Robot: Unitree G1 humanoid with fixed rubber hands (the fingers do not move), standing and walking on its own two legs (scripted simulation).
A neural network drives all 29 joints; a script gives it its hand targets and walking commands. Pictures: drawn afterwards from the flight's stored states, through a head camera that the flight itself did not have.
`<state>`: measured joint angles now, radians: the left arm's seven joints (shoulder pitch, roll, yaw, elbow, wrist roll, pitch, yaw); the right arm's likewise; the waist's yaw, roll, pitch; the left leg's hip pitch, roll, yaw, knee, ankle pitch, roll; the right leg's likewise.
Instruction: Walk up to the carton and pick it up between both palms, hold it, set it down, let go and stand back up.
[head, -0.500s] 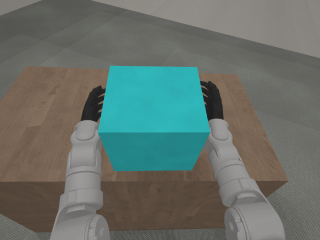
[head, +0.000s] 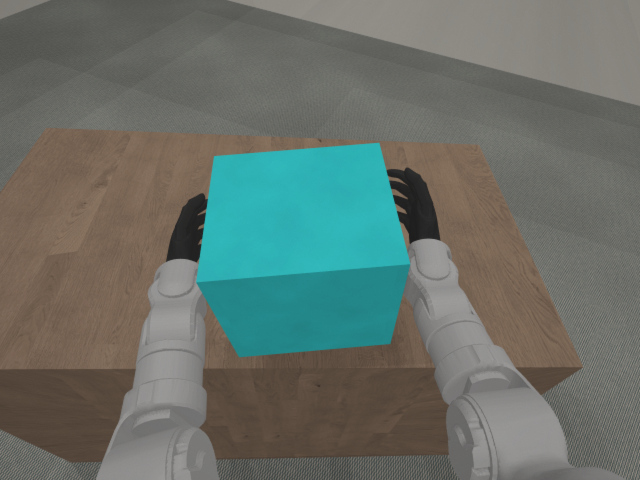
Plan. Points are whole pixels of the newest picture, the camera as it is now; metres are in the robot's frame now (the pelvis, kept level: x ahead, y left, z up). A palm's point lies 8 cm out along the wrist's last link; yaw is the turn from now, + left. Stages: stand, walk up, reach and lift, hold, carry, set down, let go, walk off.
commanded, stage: set down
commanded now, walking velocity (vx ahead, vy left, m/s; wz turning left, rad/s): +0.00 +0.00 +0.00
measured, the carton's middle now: (306, 254) +0.38 +0.02 +0.06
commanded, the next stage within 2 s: none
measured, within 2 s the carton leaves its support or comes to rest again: neither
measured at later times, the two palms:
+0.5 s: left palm (195, 274) +0.36 +0.16 +0.03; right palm (416, 241) +0.39 -0.13 +0.08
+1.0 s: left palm (199, 284) +0.37 +0.16 +0.00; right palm (409, 245) +0.40 -0.13 +0.05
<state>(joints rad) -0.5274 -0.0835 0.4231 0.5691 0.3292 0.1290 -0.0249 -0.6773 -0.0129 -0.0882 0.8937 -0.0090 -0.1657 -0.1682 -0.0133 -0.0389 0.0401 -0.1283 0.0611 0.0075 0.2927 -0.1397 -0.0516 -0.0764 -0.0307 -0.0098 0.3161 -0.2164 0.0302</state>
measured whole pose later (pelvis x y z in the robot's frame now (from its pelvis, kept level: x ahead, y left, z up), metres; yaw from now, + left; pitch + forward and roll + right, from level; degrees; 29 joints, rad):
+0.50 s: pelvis +0.01 +0.00 +0.00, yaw +0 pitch +0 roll +0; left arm -0.52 -0.09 0.47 0.74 0.35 -0.01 0.00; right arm -0.68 -0.01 -0.13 1.00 -0.07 -0.23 -0.15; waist -0.01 -0.04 0.04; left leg -0.15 0.06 0.01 0.29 -0.14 -0.05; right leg -0.09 -0.03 -0.01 0.31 -0.22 0.03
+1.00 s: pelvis +0.02 +0.00 +0.00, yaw +0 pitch +5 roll +0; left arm -0.53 -0.08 0.49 0.89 0.33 -0.22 0.04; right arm -0.69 0.00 -0.17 1.07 -0.14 -0.37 -0.14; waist -0.01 -0.04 0.02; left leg -0.23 0.06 0.01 0.29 -0.14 -0.05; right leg -0.17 -0.03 -0.01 0.31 -0.22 0.03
